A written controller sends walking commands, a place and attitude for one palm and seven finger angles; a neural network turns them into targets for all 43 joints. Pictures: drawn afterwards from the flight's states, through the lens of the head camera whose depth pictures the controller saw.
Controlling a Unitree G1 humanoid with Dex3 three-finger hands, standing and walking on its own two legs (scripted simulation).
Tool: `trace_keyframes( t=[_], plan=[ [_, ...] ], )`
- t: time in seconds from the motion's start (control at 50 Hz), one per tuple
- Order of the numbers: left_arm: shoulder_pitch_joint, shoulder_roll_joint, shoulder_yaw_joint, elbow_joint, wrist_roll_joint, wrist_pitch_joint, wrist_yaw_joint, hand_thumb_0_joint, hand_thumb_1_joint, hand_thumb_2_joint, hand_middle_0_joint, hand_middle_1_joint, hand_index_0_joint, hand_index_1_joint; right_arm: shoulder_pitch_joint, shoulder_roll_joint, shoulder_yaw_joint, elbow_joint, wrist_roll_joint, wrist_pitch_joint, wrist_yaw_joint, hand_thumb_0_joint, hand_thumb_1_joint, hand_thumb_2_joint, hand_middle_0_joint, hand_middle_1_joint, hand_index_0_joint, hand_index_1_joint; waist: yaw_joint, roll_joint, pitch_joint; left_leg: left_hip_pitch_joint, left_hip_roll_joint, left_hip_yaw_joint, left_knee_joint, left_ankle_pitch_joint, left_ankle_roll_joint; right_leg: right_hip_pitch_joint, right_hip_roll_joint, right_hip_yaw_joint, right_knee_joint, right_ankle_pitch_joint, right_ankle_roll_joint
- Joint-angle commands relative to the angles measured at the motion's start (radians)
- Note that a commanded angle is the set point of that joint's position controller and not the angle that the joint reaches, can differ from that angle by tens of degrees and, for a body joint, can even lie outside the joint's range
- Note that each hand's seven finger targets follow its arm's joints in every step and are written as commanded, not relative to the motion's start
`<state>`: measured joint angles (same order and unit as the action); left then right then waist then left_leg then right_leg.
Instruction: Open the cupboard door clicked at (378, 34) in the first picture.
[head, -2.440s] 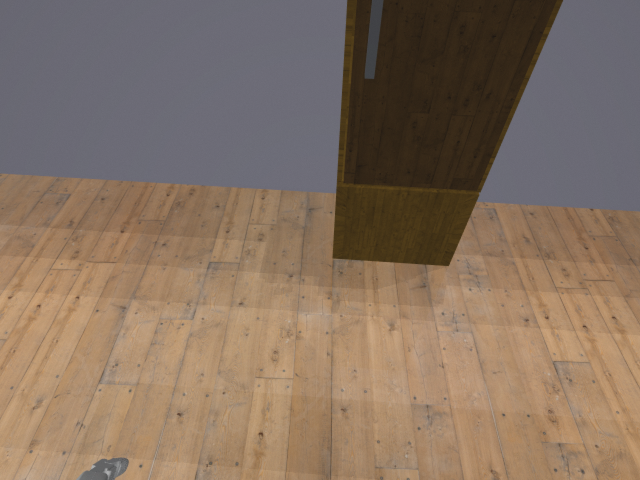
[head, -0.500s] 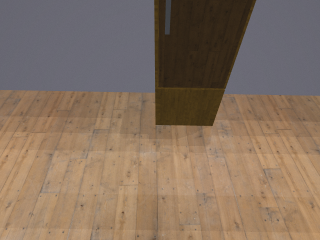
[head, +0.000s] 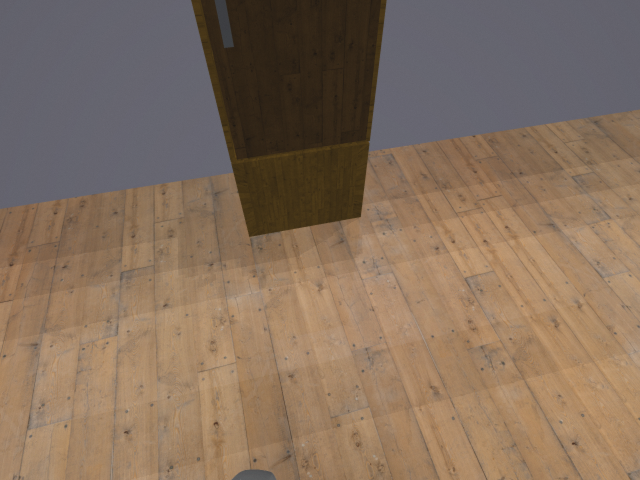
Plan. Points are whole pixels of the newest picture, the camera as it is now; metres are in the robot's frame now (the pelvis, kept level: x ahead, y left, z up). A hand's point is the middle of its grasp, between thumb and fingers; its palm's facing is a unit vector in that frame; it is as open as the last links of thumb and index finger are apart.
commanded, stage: walk to a spot facing it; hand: left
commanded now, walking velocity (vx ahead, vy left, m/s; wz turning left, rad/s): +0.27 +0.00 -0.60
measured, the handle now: (220, 0) +1.00 +0.32 +0.12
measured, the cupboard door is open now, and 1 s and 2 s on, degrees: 0 0 0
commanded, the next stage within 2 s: turn to face it in 0.78 s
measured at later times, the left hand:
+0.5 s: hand (257, 394) +0.26 +0.13 -0.17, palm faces -0.41 -0.90 -0.18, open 7.4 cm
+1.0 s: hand (291, 328) +0.39 +0.10 -0.20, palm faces -0.46 -0.87 -0.19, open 7.4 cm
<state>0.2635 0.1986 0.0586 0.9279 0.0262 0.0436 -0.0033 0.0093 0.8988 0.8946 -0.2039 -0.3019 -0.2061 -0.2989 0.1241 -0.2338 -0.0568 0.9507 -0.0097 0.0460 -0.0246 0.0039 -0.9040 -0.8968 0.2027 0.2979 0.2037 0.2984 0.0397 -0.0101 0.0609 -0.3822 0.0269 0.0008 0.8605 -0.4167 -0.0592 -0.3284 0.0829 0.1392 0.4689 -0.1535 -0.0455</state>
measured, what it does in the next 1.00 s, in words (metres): walks ahead, turning right: left foot, then right foot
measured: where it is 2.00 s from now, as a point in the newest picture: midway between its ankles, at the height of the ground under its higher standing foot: (369, 452)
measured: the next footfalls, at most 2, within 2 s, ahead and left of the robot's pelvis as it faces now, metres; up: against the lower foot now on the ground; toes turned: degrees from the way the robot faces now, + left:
left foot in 0.10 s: +0.02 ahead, +0.15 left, +0.00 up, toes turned -3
right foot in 0.54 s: +0.15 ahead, -0.18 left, +0.00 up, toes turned -29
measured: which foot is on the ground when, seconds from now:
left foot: up 0.00-0.08, down 0.10-0.54, up 0.56-0.90, down 0.92-1.00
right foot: down 0.00-0.10, up 0.12-0.52, down 0.54-0.92, up 0.94-1.00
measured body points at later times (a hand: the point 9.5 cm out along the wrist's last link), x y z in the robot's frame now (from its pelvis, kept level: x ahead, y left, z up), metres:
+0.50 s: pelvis +0.07 -0.01 -0.01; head +0.12 -0.02 +0.44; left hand +0.28 +0.18 -0.15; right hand -0.09 -0.22 -0.15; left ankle -0.02 +0.15 -0.74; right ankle +0.11 -0.16 -0.72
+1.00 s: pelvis +0.26 -0.06 -0.01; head +0.28 -0.04 +0.43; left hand +0.41 +0.14 -0.18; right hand +0.22 -0.31 -0.13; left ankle +0.35 -0.01 -0.74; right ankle +0.12 -0.14 -0.69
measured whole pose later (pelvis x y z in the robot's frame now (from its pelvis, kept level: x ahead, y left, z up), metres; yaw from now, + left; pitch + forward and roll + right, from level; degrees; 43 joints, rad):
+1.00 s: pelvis +0.26 -0.06 -0.01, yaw -31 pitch -1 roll -2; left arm 0.28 0.24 0.07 1.03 0.02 0.01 0.00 0.01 0.91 0.90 -0.20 -0.30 -0.20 -0.30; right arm 0.19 -0.17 -0.02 0.94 -0.03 -0.06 0.00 0.00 -0.90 -0.90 0.20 0.30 0.20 0.30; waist 0.00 -0.03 0.02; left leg -0.36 0.09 0.16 0.65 -0.27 0.05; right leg -0.30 0.01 0.00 0.95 -0.50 0.00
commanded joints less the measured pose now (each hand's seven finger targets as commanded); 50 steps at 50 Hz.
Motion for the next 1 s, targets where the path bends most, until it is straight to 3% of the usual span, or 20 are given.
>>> trace_keyframes(
  t=[0.0,0.04,0.08,0.1,0.18,0.34,0.42,0.46,0.48,0.5,0.52,0.54,0.6,0.66,0.8,0.86,0.88,0.9,0.92,0.98],
  plan=[
    [-0.016,0.230,0.063,-0.078,0.003,-0.015,0.006,0.000,0.900,0.900,-0.200,-0.300,-0.200,-0.300,0.057,-0.083,-0.016,-0.088,0.002,-0.047,-0.002,0.000,-0.900,-0.900,0.200,0.300,0.200,0.300,-0.014,-0.165,-0.132,0.111,-0.024,0.013,-0.239,-0.034,0.026,0.042,-0.216,0.362,-0.194,-0.254,-0.116],
    [-0.091,0.206,0.057,-0.100,-0.002,-0.014,-0.002,0.000,0.900,0.900,-0.200,-0.300,-0.200,-0.300,0.208,-0.105,-0.023,-0.052,0.004,-0.063,-0.008,0.000,-0.900,-0.900,0.200,0.300,0.200,0.300,-0.096,-0.113,-0.136,0.424,-0.004,0.011,-0.487,0.038,0.053,-0.206,-0.123,0.275,-0.104,-0.431,-0.036],
    [-0.143,0.119,0.051,-0.170,-0.010,-0.019,-0.022,0.000,0.900,0.900,-0.200,-0.300,-0.200,-0.300,0.252,-0.272,-0.049,-0.062,-0.016,-0.074,-0.022,0.000,-0.900,-0.900,0.200,0.300,0.200,0.300,-0.123,0.320,-0.031,0.454,0.470,-0.488,-0.758,-0.359,0.197,-0.521,0.004,-0.062,0.404,-0.403,0.067],
    [-0.171,0.157,0.065,-0.173,0.003,-0.025,-0.035,0.000,0.900,0.900,-0.200,-0.300,-0.200,-0.300,0.188,-0.255,-0.041,-0.081,-0.016,-0.077,-0.017,0.000,-0.900,-0.900,0.200,0.300,0.200,0.300,-0.103,0.195,0.014,0.280,0.487,-0.512,-0.778,-0.346,0.231,-0.462,-0.077,-0.034,0.541,-0.321,0.072],
    [-0.067,0.122,0.062,-0.102,0.013,-0.010,-0.065,0.000,0.900,0.900,-0.200,-0.300,-0.200,-0.300,0.098,-0.143,-0.008,-0.093,-0.017,-0.101,-0.012,0.000,-0.900,-0.900,0.200,0.300,0.200,0.300,-0.012,0.138,0.054,0.164,0.266,-0.117,-0.719,-0.103,0.154,-0.380,-0.102,-0.118,0.736,-0.109,0.093],
    [-0.282,0.070,0.022,-0.150,0.008,-0.021,-0.073,0.000,0.900,0.900,-0.200,-0.300,-0.200,-0.300,0.344,-0.135,-0.013,0.006,-0.021,-0.117,-0.006,0.000,-0.900,-0.900,0.200,0.300,0.200,0.300,-0.117,0.157,0.074,0.389,0.317,0.050,-0.644,0.324,0.180,-0.406,-0.173,-0.217,0.432,-0.114,0.102],
    [-0.314,0.060,0.014,-0.143,0.006,-0.035,-0.074,0.000,0.900,0.900,-0.200,-0.300,-0.200,-0.300,0.355,-0.153,-0.020,0.030,-0.027,-0.113,0.000,0.000,-0.900,-0.900,0.200,0.300,0.200,0.300,-0.118,0.187,0.054,0.393,0.318,0.159,-0.556,0.527,0.151,-0.237,-0.127,-0.288,0.232,-0.149,0.059],
    [-0.236,0.080,0.019,-0.118,0.006,-0.046,-0.067,0.000,0.900,0.900,-0.200,-0.300,-0.200,-0.300,0.345,-0.164,-0.022,0.031,-0.022,-0.111,0.003,0.000,-0.900,-0.900,0.200,0.300,0.200,0.300,-0.070,0.174,0.002,0.381,0.314,0.215,-0.404,0.795,0.129,-0.073,-0.073,-0.326,0.157,-0.171,0.020],
    [-0.098,0.111,0.031,-0.074,0.008,-0.059,-0.062,0.000,0.900,0.900,-0.200,-0.300,-0.200,-0.300,0.328,-0.170,-0.023,0.026,-0.015,-0.109,0.005,0.000,-0.900,-0.900,0.200,0.300,0.200,0.300,0.003,0.142,-0.079,0.319,0.281,0.263,-0.200,0.874,0.091,0.146,-0.041,-0.341,0.067,-0.114,-0.003],
    [0.084,0.214,0.055,-0.019,0.010,-0.076,-0.049,0.000,0.900,0.900,-0.200,-0.300,-0.200,-0.300,0.327,-0.147,-0.014,0.008,0.001,-0.110,0.019,0.000,-0.900,-0.900,0.200,0.300,0.200,0.300,0.085,0.007,-0.217,0.051,0.263,0.277,0.063,0.673,0.043,0.528,-0.162,-0.194,0.033,-0.066,-0.059],
    [0.229,0.347,0.087,0.012,-0.002,-0.082,-0.027,0.000,0.900,0.900,-0.200,-0.300,-0.200,-0.300,0.314,-0.065,0.006,-0.044,0.012,-0.116,0.020,0.000,-0.900,-0.900,0.200,0.300,0.200,0.300,0.120,-0.231,-0.371,-0.267,0.097,0.245,0.400,-0.150,-0.018,0.772,-0.494,0.320,-0.037,0.030,-0.182],
    [0.244,0.368,0.095,0.024,-0.025,-0.070,-0.010,0.000,0.900,0.900,-0.200,-0.300,-0.200,-0.300,0.178,-0.099,0.001,-0.086,0.012,-0.116,0.009,0.000,-0.900,-0.900,0.200,0.300,0.200,0.300,0.141,-0.175,-0.343,-0.342,0.111,0.095,0.513,-0.174,0.013,0.683,-0.543,0.423,-0.110,0.111,-0.232],
    [0.006,0.228,0.048,-0.026,-0.016,-0.074,0.002,0.000,0.900,0.900,-0.200,-0.300,-0.200,-0.300,0.130,-0.079,-0.007,-0.059,-0.012,-0.099,0.016,0.000,-0.900,-0.900,0.200,0.300,0.200,0.300,0.018,-0.042,-0.067,-0.280,0.189,0.026,0.442,0.029,0.011,0.237,-0.423,0.185,-0.197,-0.056,-0.171],
    [-0.092,0.182,0.037,-0.034,0.002,-0.088,0.008,0.000,0.900,0.900,-0.200,-0.300,-0.200,-0.300,0.267,-0.033,-0.006,-0.008,-0.020,-0.067,0.021,0.000,-0.900,-0.900,0.200,0.300,0.200,0.300,-0.082,-0.094,-0.073,-0.129,0.167,0.069,0.246,0.071,-0.011,0.061,-0.325,-0.008,-0.202,0.025,-0.129],
    [-0.050,0.188,0.043,-0.012,0.002,-0.090,-0.003,0.000,0.900,0.900,-0.200,-0.300,-0.200,-0.300,0.142,-0.027,-0.007,-0.061,-0.014,-0.088,0.037,0.000,-0.900,-0.900,0.200,0.300,0.200,0.300,-0.052,-0.135,-0.024,-0.022,0.088,0.118,-0.112,0.164,-0.005,0.020,-0.280,0.029,-0.187,-0.083,-0.115],
    [-0.066,0.175,0.044,-0.015,-0.004,-0.079,-0.001,0.000,0.900,0.900,-0.200,-0.300,-0.200,-0.300,0.215,-0.050,-0.013,-0.036,-0.010,-0.105,0.025,0.000,-0.900,-0.900,0.200,0.300,0.200,0.300,-0.102,-0.071,-0.038,0.194,0.060,0.133,-0.309,0.225,-0.001,-0.027,-0.240,0.017,-0.068,-0.071,-0.076],
    [-0.050,0.126,0.034,-0.015,-0.009,-0.075,0.000,0.000,0.900,0.900,-0.200,-0.300,-0.200,-0.300,0.316,-0.096,-0.019,-0.001,-0.017,-0.113,0.015,0.000,-0.900,-0.900,0.200,0.300,0.200,0.300,-0.134,0.049,-0.099,0.339,0.112,0.060,-0.406,0.241,0.023,-0.048,-0.169,-0.047,0.124,-0.042,-0.036],
    [0.021,0.049,0.017,-0.013,-0.021,-0.073,-0.005,0.000,0.900,0.900,-0.200,-0.300,-0.200,-0.300,0.395,-0.200,-0.034,0.020,-0.034,-0.118,0.010,0.000,-0.900,-0.900,0.200,0.300,0.200,0.300,-0.135,0.323,-0.169,0.476,0.365,-0.253,-0.503,0.338,0.126,-0.202,-0.039,-0.187,0.426,-0.293,0.029],
    [0.030,0.059,0.010,-0.005,-0.011,-0.077,0.005,0.000,0.900,0.900,-0.200,-0.300,-0.200,-0.300,0.402,-0.201,-0.025,0.030,-0.028,-0.103,0.007,0.000,-0.900,-0.900,0.200,0.300,0.200,0.300,-0.132,0.357,-0.170,0.432,0.453,-0.398,-0.595,0.331,0.184,-0.238,-0.036,-0.158,0.605,-0.478,0.035],
    [-0.014,0.060,0.008,0.039,-0.004,-0.079,0.002,0.000,0.900,0.900,-0.200,-0.300,-0.200,-0.300,0.236,-0.083,0.012,0.018,-0.021,-0.106,-0.003,0.000,-0.900,-0.900,0.200,0.300,0.200,0.300,-0.067,0.133,-0.011,0.212,0.355,-0.246,-0.604,0.494,0.227,-0.233,-0.156,-0.137,0.687,-0.315,0.058]
  ],
)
